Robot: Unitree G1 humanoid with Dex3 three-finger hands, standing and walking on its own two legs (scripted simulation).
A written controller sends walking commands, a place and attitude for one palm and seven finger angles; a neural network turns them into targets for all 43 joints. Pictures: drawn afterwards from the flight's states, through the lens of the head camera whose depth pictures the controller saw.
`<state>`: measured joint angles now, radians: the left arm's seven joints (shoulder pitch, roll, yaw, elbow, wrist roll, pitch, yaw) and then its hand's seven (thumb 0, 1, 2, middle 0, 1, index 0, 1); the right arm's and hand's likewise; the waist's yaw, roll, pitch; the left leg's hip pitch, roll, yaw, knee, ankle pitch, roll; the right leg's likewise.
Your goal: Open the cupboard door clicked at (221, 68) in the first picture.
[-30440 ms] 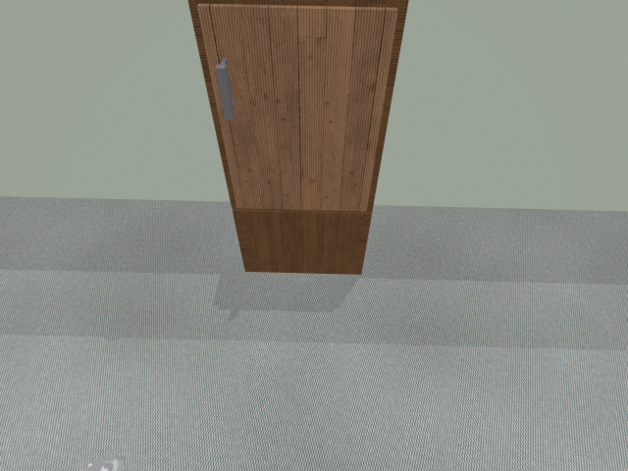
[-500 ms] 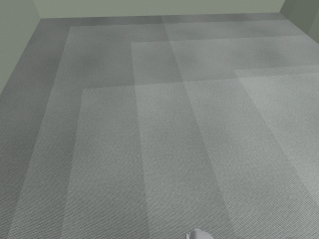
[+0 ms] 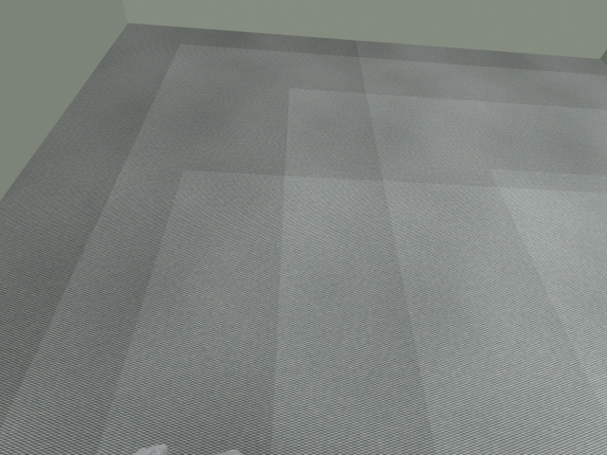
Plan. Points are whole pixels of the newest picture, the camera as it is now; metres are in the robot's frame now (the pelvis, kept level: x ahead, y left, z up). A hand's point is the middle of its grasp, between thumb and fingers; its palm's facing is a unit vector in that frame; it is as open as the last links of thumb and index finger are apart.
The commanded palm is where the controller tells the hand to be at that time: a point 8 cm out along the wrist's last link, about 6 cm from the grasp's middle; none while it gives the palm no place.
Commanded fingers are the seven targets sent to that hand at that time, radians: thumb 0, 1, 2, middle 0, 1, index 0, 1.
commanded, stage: turn to face it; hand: left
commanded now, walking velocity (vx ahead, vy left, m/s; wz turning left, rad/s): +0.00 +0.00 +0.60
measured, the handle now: out of the picture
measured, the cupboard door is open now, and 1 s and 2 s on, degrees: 41 41 41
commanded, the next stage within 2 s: none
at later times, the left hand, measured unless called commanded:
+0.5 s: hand out of the picture +0.04 +0.16 -0.13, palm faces +0.30 -0.91 -0.29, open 7.4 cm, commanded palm none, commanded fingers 0.00 0.90 0.90 -0.20 -0.30 -0.20 -0.30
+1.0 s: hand out of the picture +0.02 +0.19 -0.14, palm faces +0.58 -0.78 -0.25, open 7.4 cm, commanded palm none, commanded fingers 0.00 0.90 0.90 -0.20 -0.30 -0.20 -0.30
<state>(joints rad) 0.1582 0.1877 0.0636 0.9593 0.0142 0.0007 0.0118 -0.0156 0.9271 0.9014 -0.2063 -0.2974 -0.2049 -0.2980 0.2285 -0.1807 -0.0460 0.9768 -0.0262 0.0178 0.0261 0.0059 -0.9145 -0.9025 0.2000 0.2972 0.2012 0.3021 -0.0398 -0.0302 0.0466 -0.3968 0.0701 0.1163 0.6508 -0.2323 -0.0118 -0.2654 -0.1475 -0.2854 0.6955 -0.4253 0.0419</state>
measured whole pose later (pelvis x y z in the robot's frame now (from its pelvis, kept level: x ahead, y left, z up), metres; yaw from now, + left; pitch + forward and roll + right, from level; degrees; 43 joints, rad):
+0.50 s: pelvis +0.04 -0.06 +0.02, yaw +18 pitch +1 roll +2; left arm 0.23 0.20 0.04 0.89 0.02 0.00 0.02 0.00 0.90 0.90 -0.20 -0.30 -0.20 -0.30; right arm 0.12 -0.27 -0.09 0.92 -0.02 0.08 0.03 0.01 -0.91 -0.90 0.20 0.30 0.20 0.30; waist -0.01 0.02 0.10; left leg -0.54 -0.01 0.01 1.14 -0.42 -0.07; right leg -0.24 -0.08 -0.13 0.54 -0.32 -0.02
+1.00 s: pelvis +0.06 -0.04 +0.02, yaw +35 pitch +1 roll -1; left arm 0.14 0.26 0.08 0.88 0.02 0.05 0.00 0.00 0.91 0.90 -0.20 -0.30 -0.20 -0.30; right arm 0.15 -0.22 -0.04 0.91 -0.03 0.03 0.01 0.00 -0.91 -0.90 0.20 0.30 0.21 0.30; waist 0.00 -0.02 0.10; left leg -0.28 -0.01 -0.02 0.50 -0.24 0.03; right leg -0.49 -0.08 0.00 0.99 -0.40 0.10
